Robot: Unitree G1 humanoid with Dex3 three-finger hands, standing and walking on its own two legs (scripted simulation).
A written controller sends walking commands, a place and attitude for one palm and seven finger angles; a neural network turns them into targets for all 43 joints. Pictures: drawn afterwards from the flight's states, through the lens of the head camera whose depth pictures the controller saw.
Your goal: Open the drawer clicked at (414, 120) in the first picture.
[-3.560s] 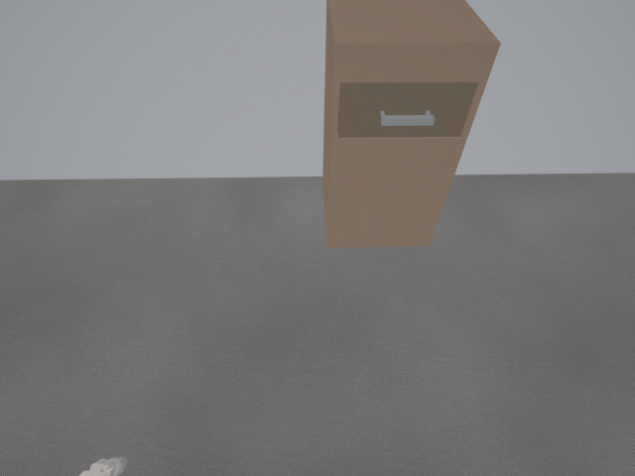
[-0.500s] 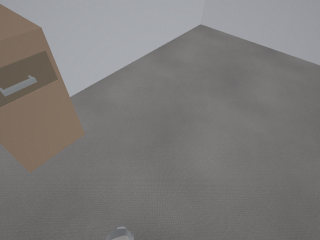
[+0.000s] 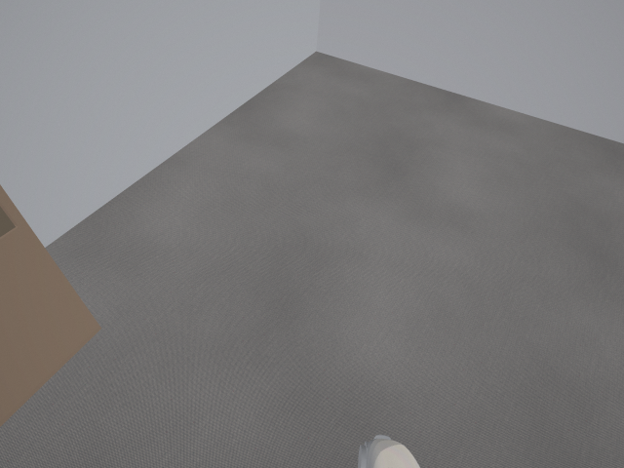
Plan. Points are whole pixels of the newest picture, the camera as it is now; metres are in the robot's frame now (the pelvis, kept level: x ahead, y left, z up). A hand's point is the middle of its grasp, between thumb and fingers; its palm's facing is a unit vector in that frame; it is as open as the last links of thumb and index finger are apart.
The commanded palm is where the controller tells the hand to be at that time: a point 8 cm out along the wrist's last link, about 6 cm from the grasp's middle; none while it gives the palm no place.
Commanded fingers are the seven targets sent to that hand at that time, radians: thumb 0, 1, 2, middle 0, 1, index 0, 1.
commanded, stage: walk to a spot facing it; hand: left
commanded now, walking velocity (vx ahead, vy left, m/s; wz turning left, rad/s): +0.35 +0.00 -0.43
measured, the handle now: out of the picture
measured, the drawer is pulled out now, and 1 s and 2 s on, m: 0.00 0.00 0.00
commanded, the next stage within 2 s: turn to face it in 0.36 s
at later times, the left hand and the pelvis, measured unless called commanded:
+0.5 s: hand (259, 360) +0.32 +0.10 -0.17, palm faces -0.09 -0.97 -0.23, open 7.2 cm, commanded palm none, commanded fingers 0.00 0.90 0.90 -0.20 -0.30 -0.20 -0.30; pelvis +0.22 -0.08 -0.01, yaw -8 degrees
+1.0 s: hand (224, 344) +0.36 +0.17 -0.19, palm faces +0.18 -0.97 -0.19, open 7.4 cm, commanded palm none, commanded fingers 0.00 0.90 0.90 -0.20 -0.30 -0.20 -0.30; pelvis +0.33 -0.03 -0.01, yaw +6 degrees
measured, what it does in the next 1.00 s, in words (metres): walks ahead: right foot, then left foot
